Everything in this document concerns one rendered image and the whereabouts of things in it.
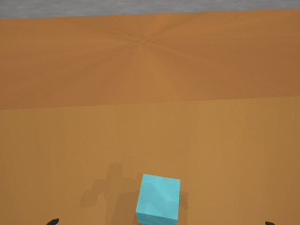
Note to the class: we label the carton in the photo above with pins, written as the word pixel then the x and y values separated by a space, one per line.
pixel 158 201

